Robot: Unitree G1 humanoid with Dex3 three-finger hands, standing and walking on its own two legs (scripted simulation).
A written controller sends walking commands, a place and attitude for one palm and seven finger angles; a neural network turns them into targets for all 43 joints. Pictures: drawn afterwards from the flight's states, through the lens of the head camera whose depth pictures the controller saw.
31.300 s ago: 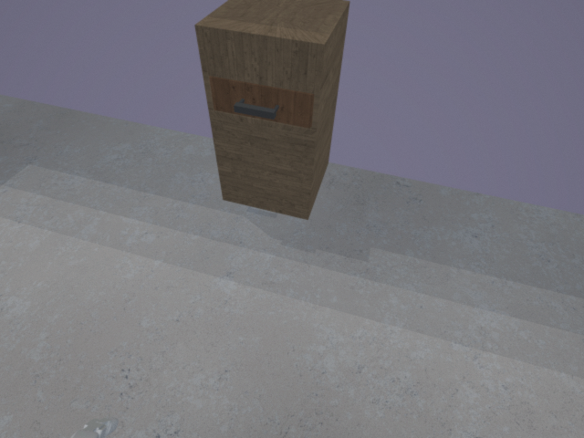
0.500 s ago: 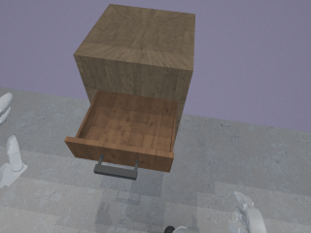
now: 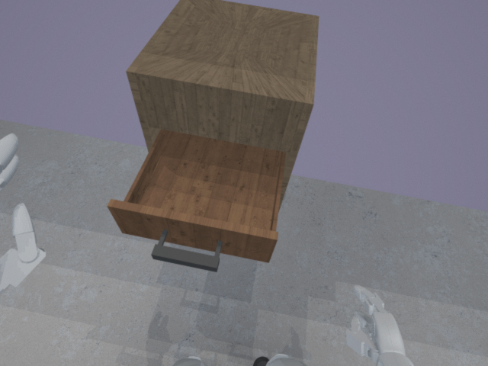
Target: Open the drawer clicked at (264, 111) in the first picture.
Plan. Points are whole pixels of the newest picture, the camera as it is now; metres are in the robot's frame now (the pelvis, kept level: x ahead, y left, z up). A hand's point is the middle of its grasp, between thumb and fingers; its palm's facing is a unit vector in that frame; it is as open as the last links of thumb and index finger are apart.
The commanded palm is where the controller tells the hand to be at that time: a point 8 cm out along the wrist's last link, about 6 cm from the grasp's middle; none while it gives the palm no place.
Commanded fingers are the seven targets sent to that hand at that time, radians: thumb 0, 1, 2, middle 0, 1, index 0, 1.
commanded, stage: step back with the hand held close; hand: left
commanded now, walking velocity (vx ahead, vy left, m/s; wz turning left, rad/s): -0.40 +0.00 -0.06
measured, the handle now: (189, 248) +0.38 +0.14 -0.19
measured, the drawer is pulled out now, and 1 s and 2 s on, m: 0.26 0.26 0.26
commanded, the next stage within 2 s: stop stepping back and stand still in 0.54 s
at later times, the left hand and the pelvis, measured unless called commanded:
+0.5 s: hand (88, 305) +0.16 +0.17 +0.18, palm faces +0.14 -0.89 -0.45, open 7.5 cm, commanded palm +0.07 +0.24 +0.19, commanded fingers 0.00 0.90 0.90 -0.20 -0.30 -0.20 -0.30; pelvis -0.08 -0.03 +0.01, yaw -5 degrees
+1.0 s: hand out of the picture +0.02 +0.17 +0.20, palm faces +0.29 -0.85 -0.45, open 7.4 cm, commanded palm -0.02 +0.23 +0.19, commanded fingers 0.00 0.90 0.90 -0.20 -0.30 -0.20 -0.30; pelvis -0.17 -0.04 +0.01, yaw -5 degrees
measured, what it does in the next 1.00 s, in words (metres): walks backwards: right foot, then left foot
